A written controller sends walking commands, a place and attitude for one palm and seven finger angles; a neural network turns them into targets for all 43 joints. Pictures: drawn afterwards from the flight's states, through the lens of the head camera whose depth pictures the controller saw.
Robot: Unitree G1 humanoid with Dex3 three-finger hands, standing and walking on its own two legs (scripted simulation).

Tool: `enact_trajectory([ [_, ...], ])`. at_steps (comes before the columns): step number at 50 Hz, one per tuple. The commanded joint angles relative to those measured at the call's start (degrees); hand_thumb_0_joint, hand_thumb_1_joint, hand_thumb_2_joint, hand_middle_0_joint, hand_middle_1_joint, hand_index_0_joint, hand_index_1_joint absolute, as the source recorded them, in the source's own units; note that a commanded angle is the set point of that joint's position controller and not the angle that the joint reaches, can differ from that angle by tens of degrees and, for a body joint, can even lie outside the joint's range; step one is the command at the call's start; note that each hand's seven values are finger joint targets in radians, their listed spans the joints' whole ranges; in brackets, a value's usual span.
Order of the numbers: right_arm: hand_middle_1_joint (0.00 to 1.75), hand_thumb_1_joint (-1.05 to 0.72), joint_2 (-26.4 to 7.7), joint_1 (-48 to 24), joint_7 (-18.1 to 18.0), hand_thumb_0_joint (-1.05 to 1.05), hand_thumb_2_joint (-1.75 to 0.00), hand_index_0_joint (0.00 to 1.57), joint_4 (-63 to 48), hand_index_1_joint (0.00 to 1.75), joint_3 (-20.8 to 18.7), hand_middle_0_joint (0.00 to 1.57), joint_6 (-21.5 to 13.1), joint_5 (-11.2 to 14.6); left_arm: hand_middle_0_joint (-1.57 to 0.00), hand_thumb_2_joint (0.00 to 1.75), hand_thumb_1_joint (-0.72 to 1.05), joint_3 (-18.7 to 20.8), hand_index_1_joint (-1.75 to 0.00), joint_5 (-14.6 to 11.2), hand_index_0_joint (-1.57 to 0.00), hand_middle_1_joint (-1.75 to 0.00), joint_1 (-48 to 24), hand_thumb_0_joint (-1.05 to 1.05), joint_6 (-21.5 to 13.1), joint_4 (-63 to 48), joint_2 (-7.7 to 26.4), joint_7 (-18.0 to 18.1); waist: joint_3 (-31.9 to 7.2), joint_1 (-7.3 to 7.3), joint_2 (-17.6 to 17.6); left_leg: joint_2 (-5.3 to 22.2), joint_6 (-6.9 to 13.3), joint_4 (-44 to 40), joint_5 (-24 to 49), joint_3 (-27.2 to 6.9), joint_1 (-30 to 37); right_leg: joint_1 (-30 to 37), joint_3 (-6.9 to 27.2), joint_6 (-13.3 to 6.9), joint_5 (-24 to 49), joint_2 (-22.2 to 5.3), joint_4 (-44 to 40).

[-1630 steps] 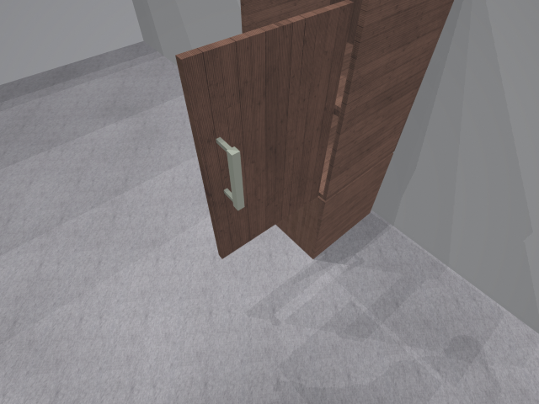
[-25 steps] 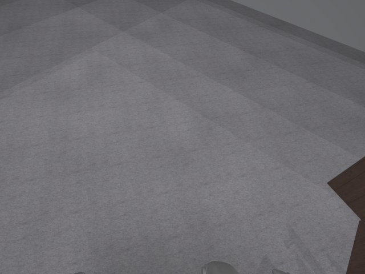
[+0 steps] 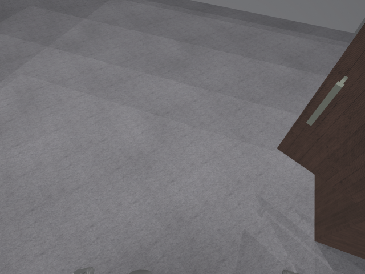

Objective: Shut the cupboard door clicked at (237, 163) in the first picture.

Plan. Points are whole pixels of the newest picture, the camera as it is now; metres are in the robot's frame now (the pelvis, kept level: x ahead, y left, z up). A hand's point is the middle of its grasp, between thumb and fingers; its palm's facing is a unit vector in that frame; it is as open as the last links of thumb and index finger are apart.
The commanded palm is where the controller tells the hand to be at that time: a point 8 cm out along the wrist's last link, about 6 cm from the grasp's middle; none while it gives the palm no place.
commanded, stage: turn to face it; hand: left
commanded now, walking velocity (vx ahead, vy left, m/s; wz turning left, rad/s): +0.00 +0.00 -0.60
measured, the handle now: (326, 102) +0.61 -0.41 +0.00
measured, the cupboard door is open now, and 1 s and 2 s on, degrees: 65 65 65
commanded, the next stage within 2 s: take the last steps up to it in 1.04 s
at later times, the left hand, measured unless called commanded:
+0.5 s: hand (129, 255) +0.18 +0.14 -0.15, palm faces -0.30 -0.91 -0.27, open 7.3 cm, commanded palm none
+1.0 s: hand (152, 231) +0.23 +0.09 -0.16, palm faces -0.52 -0.82 -0.25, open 7.3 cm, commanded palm none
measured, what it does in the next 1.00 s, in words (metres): steps on the spot, turning right: left foot, then right foot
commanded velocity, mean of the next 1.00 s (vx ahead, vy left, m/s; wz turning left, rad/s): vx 0.00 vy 0.00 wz -0.49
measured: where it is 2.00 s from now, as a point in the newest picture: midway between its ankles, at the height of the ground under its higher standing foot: outside the picture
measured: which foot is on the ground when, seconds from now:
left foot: up 0.00-0.00, down 0.02-0.36, up 0.38-0.66, down 0.68-1.00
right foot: down 0.00-0.02, up 0.04-0.34, down 0.36-0.68, up 0.70-0.98, down 1.00-1.00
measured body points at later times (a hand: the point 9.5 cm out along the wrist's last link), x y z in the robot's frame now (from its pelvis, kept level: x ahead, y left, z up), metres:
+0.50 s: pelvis +0.01 -0.03 +0.00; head +0.06 -0.06 +0.44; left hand +0.19 +0.19 -0.13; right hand -0.01 -0.31 -0.15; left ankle +0.03 +0.12 -0.67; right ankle -0.02 -0.13 -0.73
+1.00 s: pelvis +0.03 -0.03 -0.01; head +0.06 -0.06 +0.44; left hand +0.26 +0.14 -0.14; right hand -0.07 -0.27 -0.15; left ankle +0.11 +0.09 -0.73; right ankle -0.04 -0.12 -0.73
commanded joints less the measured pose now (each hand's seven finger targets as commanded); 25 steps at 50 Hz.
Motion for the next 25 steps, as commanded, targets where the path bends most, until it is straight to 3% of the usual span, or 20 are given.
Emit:
enact_trajectory([
  [1, 0.30, -0.90, -14.37, 7.47, -0.99, 0.00, -0.90, 0.20, -3.12, 0.30, -2.80, 0.20, -2.59, -1.06, -0.20, 0.90, 0.90, 2.17, -0.30, -1.19, -0.20, -0.30, -0.69, 0.00, -0.76, -6.78, 5.56, 0.15, -8.78, -1.97, 19.42, 20.77, 8.87, -22.36, 12.98, -20.68, 18.33, -14.51, 0.36, 0.68, -12.07, 1.68, 14.25],
  [2, 0.30, -0.90, -14.71, 8.05, -1.03, 0.00, -0.90, 0.20, -3.79, 0.30, -2.75, 0.20, -2.32, -1.23, -0.20, 0.90, 0.90, 2.27, -0.30, -0.43, -0.20, -0.30, -1.55, 0.00, -0.99, -7.34, 7.10, -0.11, -8.03, -2.80, 16.69, 26.53, 13.59, -22.79, 13.85, -23.29, 13.60, -13.90, -2.49, 1.29, -20.43, 0.08, 26.41],
  [3, 0.30, -0.90, -13.15, 6.82, -1.34, 0.00, -0.90, 0.20, -3.36, 0.30, -2.37, 0.20, -2.75, -1.58, -0.20, 0.90, 0.90, 2.72, -0.30, 0.13, -0.20, -0.30, -3.25, 0.00, -0.72, -6.57, 7.46, -0.30, -6.91, -2.14, 15.70, 23.99, 13.31, -22.43, 19.02, -21.10, 11.60, -14.68, -1.36, 2.06, -18.39, -1.12, 33.16],
  [4, 0.30, -0.90, -11.83, 4.38, -1.42, 0.00, -0.90, 0.20, -4.12, 0.30, -2.07, 0.20, -2.78, -1.56, -0.20, 0.90, 0.90, 3.10, -0.30, -0.06, -0.20, -0.30, -2.90, 0.00, -0.62, -6.11, 7.40, -0.71, -5.72, -0.71, 14.61, 21.78, 12.85, -20.90, 23.37, -15.70, 10.71, -14.90, -2.06, 2.59, -15.88, -2.33, 36.56],
  [5, 0.30, -0.90, -10.75, 2.57, -1.50, 0.00, -0.90, 0.20, -4.76, 0.30, -1.73, 0.20, -2.86, -1.43, -0.20, 0.90, 0.90, 2.93, -0.30, -0.18, -0.20, -0.30, -2.99, 0.00, -0.54, -5.88, 6.97, -1.11, -5.01, -0.25, 12.86, 19.98, 12.31, -19.25, 27.90, -11.09, 11.20, -15.23, -3.49, 3.02, -14.58, -3.35, 36.25],
  [6, 0.30, -0.90, -10.15, 2.64, -1.49, 0.00, -0.90, 0.20, -4.45, 0.30, -1.72, 0.20, -2.72, -1.61, -0.20, 0.90, 0.90, 2.71, -0.30, -0.34, -0.20, -0.30, -3.22, 0.00, -0.18, -5.68, 5.93, -1.28, -4.91, -0.12, 10.93, 18.24, 11.53, -18.12, 31.32, -6.50, 12.57, -14.81, -4.37, 3.39, -13.12, -3.54, 34.99],
  [7, 0.30, -0.90, -10.24, 3.33, -1.47, 0.00, -0.90, 0.20, -4.19, 0.30, -1.88, 0.20, -2.65, -1.58, -0.20, 0.90, 0.90, 2.40, -0.30, -0.47, -0.20, -0.30, -3.29, 0.00, -0.02, -5.88, 5.16, -1.41, -6.23, -0.43, 11.32, 17.62, 11.34, -16.73, 33.78, -4.01, 14.93, -14.23, -5.66, 3.68, -12.82, -3.67, 32.17],
  [10, 0.30, -0.90, -10.50, 6.30, -1.26, 0.00, -0.90, 0.20, -2.51, 0.30, -2.48, 0.20, -2.44, -1.47, -0.20, 0.90, 0.90, 1.89, -0.30, -0.40, -0.20, -0.30, -5.77, 0.00, -0.20, -6.69, 3.96, -1.69, -7.05, -2.34, 12.85, 17.26, 10.83, -14.35, 37.13, 0.06, 16.78, -9.44, -8.79, 3.18, -11.82, -3.23, 20.74],
  [13, 0.30, -0.90, -11.91, 6.37, -0.68, 0.00, -0.90, 0.20, -1.88, 0.30, -3.22, 0.20, -2.08, -1.32, -0.20, 0.90, 0.90, 1.63, -0.30, -0.48, -0.20, -0.30, -5.61, 0.00, -0.60, -6.58, 4.03, -1.68, -7.88, -2.69, 16.31, 17.97, 9.96, -12.08, 35.95, 1.89, 16.21, -4.15, -11.18, 2.26, -9.83, -2.03, 11.82],
  [15, 0.30, -0.90, -12.27, 4.40, -0.32, 0.00, -0.90, 0.20, -2.19, 0.30, -3.53, 0.20, -1.75, -0.96, -0.20, 0.90, 0.90, 1.90, -0.30, -0.40, -0.20, -0.30, -1.95, 0.00, -1.01, -5.58, 5.18, -1.48, -7.63, -0.31, 14.05, 17.26, 7.14, -7.62, 29.66, 4.34, 11.97, 3.84, -11.92, 1.32, -0.63, -1.57, 0.68],
  [16, 0.30, -0.90, -11.73, 3.01, -0.10, 0.00, -0.90, 0.20, -2.69, 0.30, -3.66, 0.20, -1.64, -0.59, -0.20, 0.90, 0.90, 2.52, -0.30, -0.21, -0.20, -0.30, 2.45, 0.00, -1.43, -4.19, 7.34, -1.24, -8.99, 2.15, 9.79, 15.18, 4.42, -1.19, 22.52, 6.28, 6.75, 11.87, -9.24, 0.19, 6.82, -3.45, -6.55],
  [17, 0.30, -0.90, -7.59, 2.66, 0.23, 0.00, -0.90, 0.20, -4.39, 0.30, -2.79, 0.20, -1.52, 0.01, -0.20, 0.90, 0.90, 3.60, -0.30, 0.37, -0.20, -0.30, 5.85, 0.00, -2.26, -2.98, 13.76, -0.52, -10.26, 3.78, -8.27, 8.32, 0.55, 10.84, 2.71, 10.23, -6.75, 22.40, 6.95, -4.32, 21.33, -16.43, -11.18],
  [18, 0.30, -0.90, -6.09, -1.11, 0.00, 0.00, -0.90, 0.20, -6.82, 0.30, -1.83, 0.20, -0.98, -0.07, -0.20, 0.90, 0.90, 3.96, -0.30, -0.34, -0.20, -0.30, 8.40, 0.00, -2.33, -1.94, 16.99, 0.21, -8.84, 5.41, -15.14, 2.85, -0.78, 22.17, -18.82, 5.31, -14.33, 19.47, 17.34, -10.53, 37.59, -25.15, -11.02],
  [19, 0.30, -0.90, -6.52, -2.44, -0.62, 0.00, -0.90, 0.20, -6.83, 0.30, -1.69, 0.20, -0.34, 0.01, -0.20, 0.90, 0.90, 3.99, -0.30, -0.46, -0.20, -0.30, 7.89, 0.00, -2.16, -2.31, 16.45, 0.83, -7.80, 5.04, -11.52, 3.75, -0.31, 27.79, -16.13, -1.13, -15.87, 15.78, 17.53, -12.67, 32.11, -24.11, -11.47],
  [20, 0.30, -0.90, -6.59, -2.74, -0.87, 0.00, -0.90, 0.20, -6.44, 0.30, -1.83, 0.20, -0.39, 0.03, -0.20, 0.90, 0.90, 4.18, -0.30, -0.32, -0.20, -0.30, 4.52, 0.00, -2.03, -2.77, 15.08, 1.48, -7.27, 3.69, -14.13, 4.29, -0.53, 30.25, -13.82, -2.46, -18.16, 15.26, 18.80, -12.92, 28.26, -22.26, -11.64],
  [21, 0.30, -0.90, -7.33, -1.91, -0.82, 0.00, -0.90, 0.20, -5.10, 0.30, -1.85, 0.20, -0.58, -0.15, -0.20, 0.90, 0.90, 3.49, -0.30, -0.38, -0.20, -0.30, 1.32, 0.00, -2.03, -3.59, 13.07, 1.57, -6.61, 2.21, -12.30, 5.14, -0.78, 30.11, -9.60, -3.45, -17.69, 14.51, 14.24, -12.00, 26.33, -19.73, -10.84],
  [22, 0.30, -0.90, -6.99, -0.43, -0.49, 0.00, -0.90, 0.20, -4.22, 0.30, -1.80, 0.20, -0.67, -0.26, -0.20, 0.90, 0.90, 3.09, -0.30, -0.31, -0.20, -0.30, -1.11, 0.00, -2.08, -4.39, 11.69, 1.55, -7.69, 0.57, -10.15, 5.12, -1.25, 28.08, -6.73, -2.62, -15.29, 13.50, 9.99, -10.93, 27.54, -17.32, -9.54],
  [23, 0.30, -0.90, -6.38, 0.41, -0.28, 0.00, -0.90, 0.20, -3.52, 0.30, -1.61, 0.20, -0.65, -0.29, -0.20, 0.90, 0.90, 2.86, -0.30, -0.27, -0.20, -0.30, -1.91, 0.00, -2.26, -4.73, 11.24, 1.54, -8.29, -0.04, -8.83, 4.55, -1.55, 25.40, -5.47, -1.67, -13.00, 12.40, 7.99, -10.44, 29.66, -16.07, -8.82],
  [25, 0.30, -0.90, -5.59, 0.26, -0.01, 0.00, -0.90, 0.20, -3.34, 0.30, -1.49, 0.20, -0.58, -0.11, -0.20, 0.90, 0.90, 2.90, -0.30, -0.06, -0.20, -0.30, -1.31, 0.00, -2.31, -4.39, 11.81, 1.43, -8.28, 0.17, -6.79, 3.09, -1.64, 19.38, -4.39, -0.35, -9.73, 10.92, 7.62, -10.12, 29.44, -15.04, -8.48],
])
